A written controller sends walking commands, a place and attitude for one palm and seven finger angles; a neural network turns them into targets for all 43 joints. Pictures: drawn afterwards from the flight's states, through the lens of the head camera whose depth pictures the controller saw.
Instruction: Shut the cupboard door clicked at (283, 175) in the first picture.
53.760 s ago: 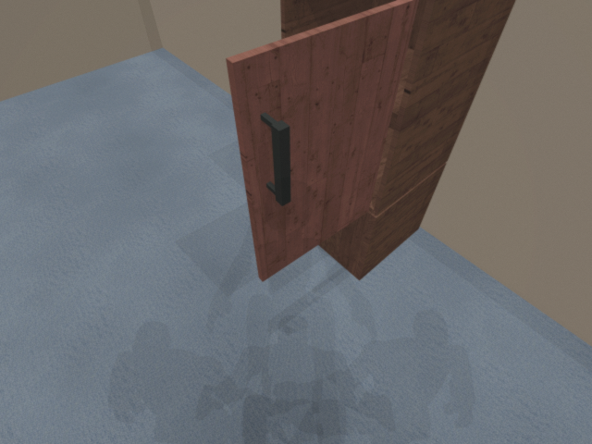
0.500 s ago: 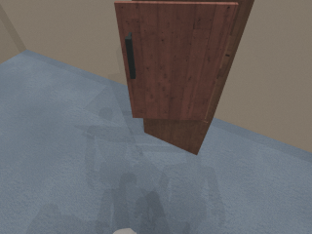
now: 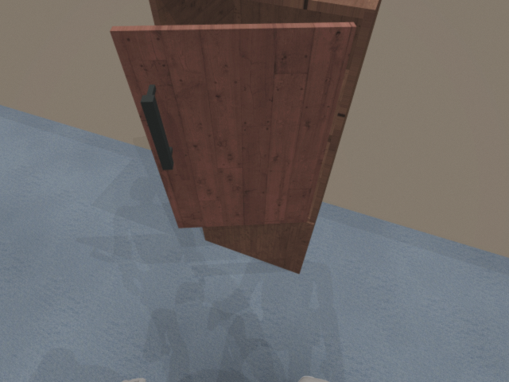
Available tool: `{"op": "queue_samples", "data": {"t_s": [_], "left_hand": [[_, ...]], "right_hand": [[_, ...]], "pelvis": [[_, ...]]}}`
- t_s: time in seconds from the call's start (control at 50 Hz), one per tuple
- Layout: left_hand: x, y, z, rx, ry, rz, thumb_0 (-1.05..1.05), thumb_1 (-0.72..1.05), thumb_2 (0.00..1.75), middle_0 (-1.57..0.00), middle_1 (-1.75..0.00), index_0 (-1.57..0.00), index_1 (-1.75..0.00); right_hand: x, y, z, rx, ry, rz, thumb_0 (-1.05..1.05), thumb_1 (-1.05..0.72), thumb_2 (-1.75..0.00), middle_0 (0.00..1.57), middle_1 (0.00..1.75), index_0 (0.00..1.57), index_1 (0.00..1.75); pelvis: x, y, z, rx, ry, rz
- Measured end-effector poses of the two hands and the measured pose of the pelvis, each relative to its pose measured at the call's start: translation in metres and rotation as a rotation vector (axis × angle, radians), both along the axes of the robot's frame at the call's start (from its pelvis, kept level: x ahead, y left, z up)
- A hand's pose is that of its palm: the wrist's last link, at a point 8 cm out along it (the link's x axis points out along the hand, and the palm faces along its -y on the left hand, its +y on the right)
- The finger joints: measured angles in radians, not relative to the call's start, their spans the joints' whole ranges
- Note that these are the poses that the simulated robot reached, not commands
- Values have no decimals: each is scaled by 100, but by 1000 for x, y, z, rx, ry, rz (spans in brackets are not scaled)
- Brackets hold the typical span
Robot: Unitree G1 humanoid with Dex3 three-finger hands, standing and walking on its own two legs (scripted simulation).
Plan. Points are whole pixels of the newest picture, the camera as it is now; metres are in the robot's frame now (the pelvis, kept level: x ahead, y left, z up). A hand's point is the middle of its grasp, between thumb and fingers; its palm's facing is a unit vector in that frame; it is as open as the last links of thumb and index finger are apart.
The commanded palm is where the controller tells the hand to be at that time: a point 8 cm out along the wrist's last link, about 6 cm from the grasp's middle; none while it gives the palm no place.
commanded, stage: take the last steps up to it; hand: left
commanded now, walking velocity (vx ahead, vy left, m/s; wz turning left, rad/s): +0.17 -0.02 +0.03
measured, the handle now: (160, 129) +0.56 +0.20 +0.07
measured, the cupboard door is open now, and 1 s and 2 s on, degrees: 25 25 25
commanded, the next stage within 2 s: come to a stop and stand still in 0.06 s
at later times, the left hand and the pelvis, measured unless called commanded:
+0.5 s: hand out of the picture +0.12 +0.16 -0.18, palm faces +0.07 -0.98 -0.17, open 7.3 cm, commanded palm none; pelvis +0.11 -0.01 +0.00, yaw +1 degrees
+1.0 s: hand out of the picture +0.15 +0.15 -0.17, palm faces -0.02 -0.98 -0.22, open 7.4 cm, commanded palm none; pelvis +0.08 -0.03 -0.01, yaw +0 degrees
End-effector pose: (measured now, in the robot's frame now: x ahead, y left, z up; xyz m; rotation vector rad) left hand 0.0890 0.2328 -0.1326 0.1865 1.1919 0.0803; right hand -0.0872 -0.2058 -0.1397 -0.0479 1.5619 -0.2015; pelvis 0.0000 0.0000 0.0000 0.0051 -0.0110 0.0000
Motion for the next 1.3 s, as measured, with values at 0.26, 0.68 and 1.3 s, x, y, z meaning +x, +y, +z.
{"op": "queue_samples", "data": {"t_s": [0.26,0.68,1.3], "left_hand": [[22,-26,-6,6,89,100,-1,94,90,-20,-30,-20,-30],[19,-15,-3,98,167,114,0,91,90,-20,-30,-20,-30],[17,-16,-12,11,134,33,0,91,90,-20,-30,-20,-30]], "right_hand": [[180,-41,3,-54,-201,101,1,-92,-90,20,30,20,30],[289,-52,-3,-45,-376,152,0,-91,-90,21,30,21,30],[154,-27,4,-39,-145,89,1,-91,-90,20,30,20,30]], "pelvis": [[80,-21,5,-32,16,26],[97,-32,-4,-3,7,4],[88,-13,1,-16,9,-11]]}}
